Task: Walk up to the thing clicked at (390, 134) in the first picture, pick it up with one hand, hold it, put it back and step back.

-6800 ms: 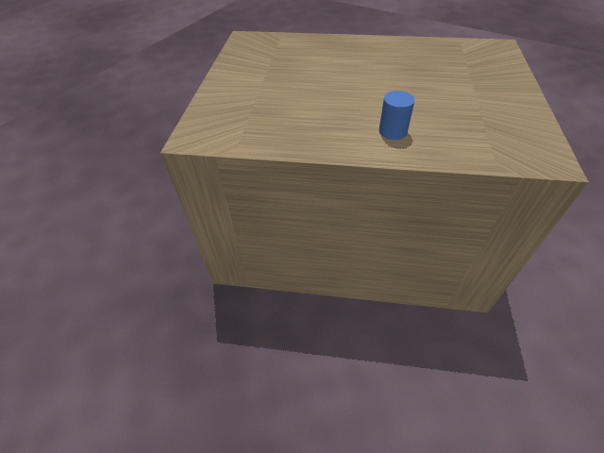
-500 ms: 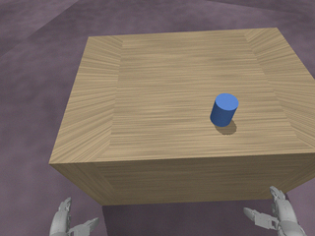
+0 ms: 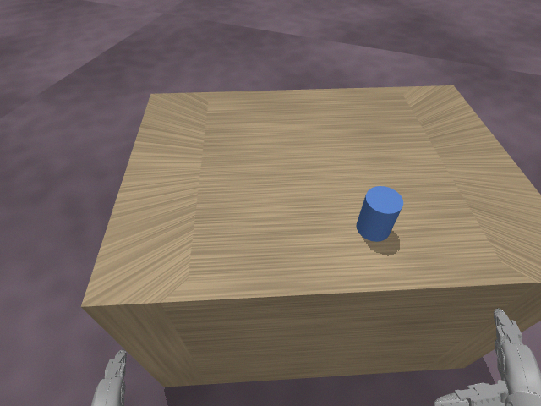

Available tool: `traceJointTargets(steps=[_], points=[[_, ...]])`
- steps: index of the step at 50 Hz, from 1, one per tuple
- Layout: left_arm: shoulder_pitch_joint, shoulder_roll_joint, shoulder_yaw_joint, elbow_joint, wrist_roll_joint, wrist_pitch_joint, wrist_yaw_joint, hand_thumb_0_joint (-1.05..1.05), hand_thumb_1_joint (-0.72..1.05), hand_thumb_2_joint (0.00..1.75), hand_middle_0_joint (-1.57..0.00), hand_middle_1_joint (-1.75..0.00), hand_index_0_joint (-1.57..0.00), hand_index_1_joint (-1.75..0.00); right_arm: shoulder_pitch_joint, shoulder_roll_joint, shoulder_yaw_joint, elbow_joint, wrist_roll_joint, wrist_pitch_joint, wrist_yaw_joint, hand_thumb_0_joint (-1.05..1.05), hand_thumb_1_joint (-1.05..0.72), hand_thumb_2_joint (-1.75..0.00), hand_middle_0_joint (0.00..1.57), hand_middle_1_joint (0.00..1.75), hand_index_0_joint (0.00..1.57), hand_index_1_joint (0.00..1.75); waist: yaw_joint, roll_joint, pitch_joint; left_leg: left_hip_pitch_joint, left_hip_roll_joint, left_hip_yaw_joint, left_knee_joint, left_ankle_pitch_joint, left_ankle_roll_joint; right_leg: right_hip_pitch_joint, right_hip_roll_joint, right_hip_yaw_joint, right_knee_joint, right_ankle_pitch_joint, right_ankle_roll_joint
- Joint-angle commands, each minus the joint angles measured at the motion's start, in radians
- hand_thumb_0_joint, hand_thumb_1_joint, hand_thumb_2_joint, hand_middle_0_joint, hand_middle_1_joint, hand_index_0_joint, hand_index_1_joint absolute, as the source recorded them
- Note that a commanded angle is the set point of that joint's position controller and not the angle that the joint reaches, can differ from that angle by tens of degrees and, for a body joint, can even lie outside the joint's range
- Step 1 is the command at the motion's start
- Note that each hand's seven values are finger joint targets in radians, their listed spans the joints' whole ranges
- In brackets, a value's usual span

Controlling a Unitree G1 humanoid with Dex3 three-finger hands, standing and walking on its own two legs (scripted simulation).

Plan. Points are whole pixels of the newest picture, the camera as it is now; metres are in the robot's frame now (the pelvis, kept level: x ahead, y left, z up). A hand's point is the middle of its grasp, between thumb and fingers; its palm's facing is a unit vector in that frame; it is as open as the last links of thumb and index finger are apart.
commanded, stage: rise first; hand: right
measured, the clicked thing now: (378, 214) +0.49 -0.23 -0.08
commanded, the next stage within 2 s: go down in 0.74 s
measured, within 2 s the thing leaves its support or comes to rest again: neither
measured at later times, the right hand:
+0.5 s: hand (482, 360) +0.17 -0.27 +0.00, palm faces +0.30 +0.88 -0.38, open 17.3 cm
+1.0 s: hand (496, 351) +0.18 -0.27 +0.03, palm faces +0.34 +0.87 -0.35, open 17.0 cm
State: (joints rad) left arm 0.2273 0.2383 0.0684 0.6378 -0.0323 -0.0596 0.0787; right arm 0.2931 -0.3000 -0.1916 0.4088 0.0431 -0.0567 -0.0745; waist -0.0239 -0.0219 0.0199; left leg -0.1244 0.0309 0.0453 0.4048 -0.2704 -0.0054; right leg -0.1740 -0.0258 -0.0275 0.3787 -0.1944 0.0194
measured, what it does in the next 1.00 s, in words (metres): stands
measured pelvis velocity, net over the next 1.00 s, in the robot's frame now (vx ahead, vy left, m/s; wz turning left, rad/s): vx -0.01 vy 0.00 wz -0.01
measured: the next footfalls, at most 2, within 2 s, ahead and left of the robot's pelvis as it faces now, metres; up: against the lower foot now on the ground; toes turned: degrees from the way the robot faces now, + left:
none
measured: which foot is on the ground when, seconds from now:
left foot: down 0.00-1.00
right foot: down 0.00-1.00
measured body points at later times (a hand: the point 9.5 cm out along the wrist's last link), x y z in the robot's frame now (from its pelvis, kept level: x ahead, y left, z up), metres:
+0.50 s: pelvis +0.00 +0.00 +0.00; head +0.00 +0.02 +0.45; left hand +0.16 +0.26 -0.09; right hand +0.15 -0.31 +0.02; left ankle -0.03 +0.12 -0.74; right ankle +0.00 -0.13 -0.74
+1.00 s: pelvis -0.01 +0.00 +0.00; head -0.01 +0.01 +0.45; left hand +0.15 +0.26 -0.09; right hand +0.15 -0.31 +0.05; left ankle -0.03 +0.12 -0.74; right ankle +0.00 -0.13 -0.74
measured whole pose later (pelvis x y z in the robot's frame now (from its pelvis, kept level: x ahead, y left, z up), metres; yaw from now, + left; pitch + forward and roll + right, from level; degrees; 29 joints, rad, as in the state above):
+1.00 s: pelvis -0.01 +0.00 +0.00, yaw +0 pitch -2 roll +0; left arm 0.21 0.23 0.12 0.66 0.00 -0.08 0.06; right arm 0.39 -0.27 -0.27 0.12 0.05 -0.20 -0.03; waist -0.03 -0.03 0.03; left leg -0.11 0.03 0.05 0.41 -0.26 -0.01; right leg -0.16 -0.02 -0.02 0.39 -0.18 0.01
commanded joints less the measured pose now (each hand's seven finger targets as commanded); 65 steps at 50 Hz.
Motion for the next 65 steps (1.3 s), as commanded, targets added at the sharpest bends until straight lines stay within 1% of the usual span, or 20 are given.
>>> traceJointTargets(steps=[1,18,20,30,33,35,37,40,41,42,43,44,45,46,47,48,50,55,60,65], points=[[-0.101,0.114,0.037,-0.168,0.002,-0.047,0.012,0.0,-0.54,0.05,-0.06,-0.06,-0.06,-0.06,-0.076,-0.2,-0.091,-0.26,0.002,-0.067,-0.01,0.0,0.54,-0.05,0.04,0.06,0.05,0.06,-0.006,0.012,-0.107,-0.007,-0.019,0.014,-0.064,0.26,0.0,0.085,0.021,-0.025,-0.028,0.21,-0.036],[-0.099,0.162,0.104,-0.154,0.01,-0.048,0.008,0.0,-0.55,0.07,-0.06,-0.06,-0.06,-0.07,0.005,-0.195,-0.124,-0.397,0.003,-0.109,0.004,0.0,0.5,-0.06,0.05,0.06,0.05,0.06,-0.005,0.012,-0.09,0.004,-0.017,0.018,-0.072,0.268,-0.001,0.104,0.025,-0.025,-0.034,0.217,-0.038],[-0.07,0.123,0.072,-0.128,0.009,-0.044,0.004,0.0,-0.55,0.07,-0.06,-0.06,-0.06,-0.07,0.019,-0.18,-0.113,-0.4,0.003,-0.112,0.009,0.0,0.51,-0.05,0.05,0.06,0.05,0.06,-0.006,-0.008,-0.075,-0.006,-0.019,0.019,-0.07,0.258,0.003,0.106,0.022,-0.026,-0.04,0.212,-0.036],[-0.059,0.145,0.103,-0.134,0.011,-0.052,0.003,0.0,-0.55,0.07,-0.06,-0.07,-0.06,-0.07,0.036,-0.188,-0.13,-0.46,0.006,-0.136,0.013,0.0,0.49,-0.06,0.05,0.06,0.05,0.06,-0.002,0.01,-0.068,-0.013,-0.016,0.018,-0.087,0.206,0.002,0.104,0.029,-0.026,-0.046,0.161,-0.04],[-0.102,0.118,0.077,-0.145,0.01,-0.059,-0.002,0.0,-0.55,0.07,-0.06,-0.06,-0.06,-0.07,0.047,-0.184,-0.133,-0.469,0.006,-0.143,0.012,0.0,0.5,-0.06,0.05,0.06,0.05,0.06,-0.023,-0.02,-0.061,-0.003,-0.02,0.022,-0.078,0.212,0.008,0.089,0.024,-0.022,-0.048,0.179,-0.035],[-0.073,0.158,0.12,-0.129,0.011,-0.059,0.0,0.0,-0.56,0.08,-0.06,-0.06,-0.05,-0.07,0.058,-0.182,-0.13,-0.459,0.005,-0.143,0.013,0.0,0.51,-0.06,0.05,0.06,0.05,0.06,-0.006,-0.003,-0.059,-0.006,-0.025,0.026,-0.078,0.203,0.009,0.099,0.019,-0.021,-0.054,0.167,-0.035],[-0.083,0.118,0.083,-0.145,0.012,-0.063,-0.006,0.0,-0.56,0.08,-0.06,-0.07,-0.06,-0.07,0.049,-0.184,-0.139,-0.488,0.003,-0.151,0.014,0.0,0.5,-0.06,0.05,0.06,0.05,0.06,-0.019,-0.006,-0.075,0.007,-0.021,0.025,-0.08,0.21,0.008,0.096,0.022,-0.02,-0.047,0.177,-0.036],[-0.087,0.147,0.114,-0.122,0.012,-0.064,-0.003,0.0,-0.5,0.01,-0.06,-0.06,-0.08,-0.05,0.059,-0.188,-0.143,-0.47,0.004,-0.151,0.014,0.0,0.42,-0.09,0.03,0.06,0.04,0.06,-0.01,-0.015,-0.061,-0.008,-0.023,0.023,-0.079,0.209,0.01,0.099,0.02,-0.02,-0.05,0.178,-0.035],[-0.138,0.123,0.076,-0.144,0.042,-0.069,-0.016,0.0,-0.57,0.09,-0.07,-0.07,-0.06,-0.08,0.013,-0.102,-0.118,-0.612,0.008,-0.182,0.027,0.0,0.44,-0.07,0.05,0.06,0.05,0.06,-0.001,-0.002,-0.137,-0.018,-0.031,0.017,-0.059,0.218,0.003,0.109,0.02,-0.003,-0.026,0.178,-0.033],[-0.098,0.183,0.148,-0.118,0.01,-0.067,0.002,0.0,-0.5,0.01,-0.06,-0.06,-0.08,-0.05,0.066,-0.23,-0.188,-0.392,0.003,-0.154,0.011,0.0,0.38,-0.09,0.04,0.06,0.04,0.06,-0.012,0.031,-0.05,-0.013,-0.022,0.022,-0.087,0.184,0.004,0.084,0.024,-0.02,-0.045,0.15,-0.04],[-0.156,0.143,0.094,-0.172,0.038,-0.072,-0.012,0.0,-0.57,0.09,-0.06,-0.07,-0.05,-0.08,-0.008,-0.126,-0.138,-0.598,0.007,-0.185,0.027,0.0,0.44,-0.07,0.05,0.06,0.05,0.06,0.0,0.011,-0.114,-0.029,-0.025,0.012,-0.074,0.187,0.0,0.104,0.027,-0.007,-0.03,0.146,-0.034],[-0.072,0.147,0.119,-0.094,0.012,-0.067,-0.001,0.0,-0.5,0.01,-0.07,-0.06,-0.08,-0.05,0.044,-0.237,-0.197,-0.391,0.003,-0.163,0.013,0.0,0.38,-0.08,0.04,0.06,0.04,0.06,-0.015,0.039,-0.028,-0.024,-0.019,0.021,-0.095,0.156,0.002,0.072,0.028,-0.02,-0.049,0.122,-0.043],[-0.124,0.114,0.076,-0.128,0.039,-0.067,-0.019,0.0,-0.58,0.09,-0.06,-0.07,-0.05,-0.08,0.023,-0.106,-0.134,-0.552,0.01,-0.197,0.031,0.0,0.45,-0.07,0.05,0.06,0.05,0.06,-0.001,0.016,-0.07,-0.047,-0.025,0.012,-0.075,0.152,0.001,0.083,0.028,-0.008,-0.032,0.115,-0.035],[-0.087,0.148,0.126,-0.127,0.01,-0.069,-0.003,0.0,-0.5,0.01,-0.07,-0.06,-0.08,-0.05,0.036,-0.238,-0.203,-0.409,0.002,-0.18,0.015,0.0,0.38,-0.09,0.04,0.06,0.04,0.06,-0.02,0.01,-0.053,-0.02,-0.012,0.013,-0.089,0.158,0.003,0.083,0.032,-0.025,-0.044,0.126,-0.039],[-0.119,0.125,0.085,-0.14,0.041,-0.067,-0.015,0.0,-0.53,0.03,-0.06,-0.05,-0.06,-0.05,-0.004,-0.107,-0.131,-0.575,0.014,-0.214,0.034,0.0,0.46,-0.06,0.03,0.06,0.04,0.06,0.006,0.011,-0.103,-0.044,-0.026,0.009,-0.067,0.173,0.001,0.101,0.027,-0.007,-0.026,0.133,-0.033],[-0.089,0.127,0.102,-0.134,0.039,-0.07,-0.013,0.0,-0.53,0.03,-0.06,-0.05,-0.06,-0.05,-0.022,-0.144,-0.187,-0.531,0.018,-0.222,0.038,0.0,0.46,-0.07,0.04,0.06,0.04,0.06,0.001,0.027,-0.129,-0.036,-0.026,0.01,-0.062,0.187,-0.001,0.11,0.025,-0.006,-0.02,0.149,-0.036],[-0.082,0.139,0.113,-0.097,0.037,-0.063,-0.011,0.0,-0.54,0.04,-0.06,-0.05,-0.05,-0.05,-0.021,-0.172,-0.219,-0.418,0.022,-0.216,0.046,0.0,0.51,-0.07,0.03,0.06,0.04,0.06,0.009,0.052,-0.067,-0.058,-0.024,0.012,-0.066,0.17,-0.002,0.071,0.027,-0.001,-0.017,0.126,-0.04],[-0.126,0.164,0.123,-0.084,0.033,-0.058,0.006,0.0,-0.54,0.04,-0.06,-0.05,-0.06,-0.05,-0.267,-0.27,-0.289,-0.361,0.068,-0.257,0.107,0.0,0.53,-0.07,0.03,0.06,0.04,0.06,0.029,0.006,-0.081,-0.093,-0.019,-0.004,-0.058,0.134,0.0,0.053,0.031,0.004,-0.005,0.07,-0.04],[-0.138,0.103,0.038,-0.073,0.018,-0.075,0.036,0.0,-0.54,0.03,-0.06,-0.05,-0.06,-0.05,-0.46,-0.333,-0.319,-0.16,0.142,-0.293,0.244,0.0,0.54,-0.06,0.03,0.06,0.04,0.06,0.05,-0.005,-0.118,-0.123,-0.007,-0.037,-0.038,0.121,-0.006,0.027,0.029,0.018,0.036,0.06,-0.043],[-0.124,0.133,0.013,-0.086,0.013,-0.105,0.053,0.0,-0.53,0.02,-0.05,-0.05,-0.06,-0.04,-0.58,-0.44,-0.378,0.038,0.222,-0.298,0.4,0.0,0.58,-0.04,0.03,0.06,0.04,0.06,0.041,-0.028,-0.2,-0.134,-0.01,-0.035,0.028,0.152,-0.006,-0.04,0.022,0.027,0.091,0.08,-0.04]])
